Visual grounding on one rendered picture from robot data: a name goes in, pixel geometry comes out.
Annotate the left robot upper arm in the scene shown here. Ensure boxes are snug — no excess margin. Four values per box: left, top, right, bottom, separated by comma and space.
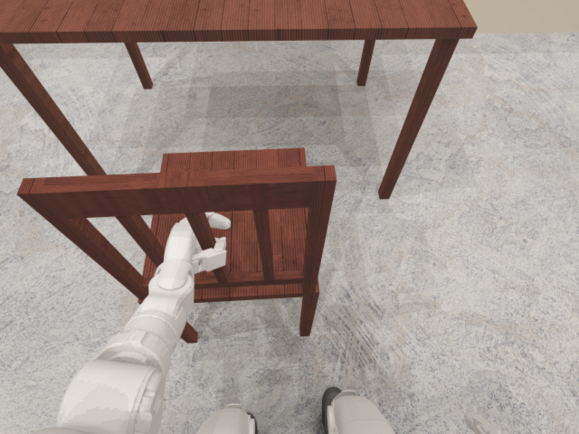
30, 359, 166, 434

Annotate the robot left forearm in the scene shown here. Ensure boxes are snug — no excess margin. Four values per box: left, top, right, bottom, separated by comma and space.
56, 259, 195, 427

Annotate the chair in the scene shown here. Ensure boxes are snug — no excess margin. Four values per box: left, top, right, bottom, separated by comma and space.
17, 147, 337, 344

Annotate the robot right hand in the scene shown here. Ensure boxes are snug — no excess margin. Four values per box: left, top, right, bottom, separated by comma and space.
464, 411, 501, 434

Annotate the robot right shin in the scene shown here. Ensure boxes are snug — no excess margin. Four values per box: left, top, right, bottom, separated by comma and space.
333, 391, 357, 401

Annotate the table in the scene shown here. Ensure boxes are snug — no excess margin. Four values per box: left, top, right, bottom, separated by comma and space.
0, 0, 478, 199

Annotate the robot left hand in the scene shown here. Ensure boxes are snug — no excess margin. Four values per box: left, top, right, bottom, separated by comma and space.
164, 212, 231, 274

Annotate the right robot foot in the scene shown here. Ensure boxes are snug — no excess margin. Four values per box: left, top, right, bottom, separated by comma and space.
322, 387, 341, 434

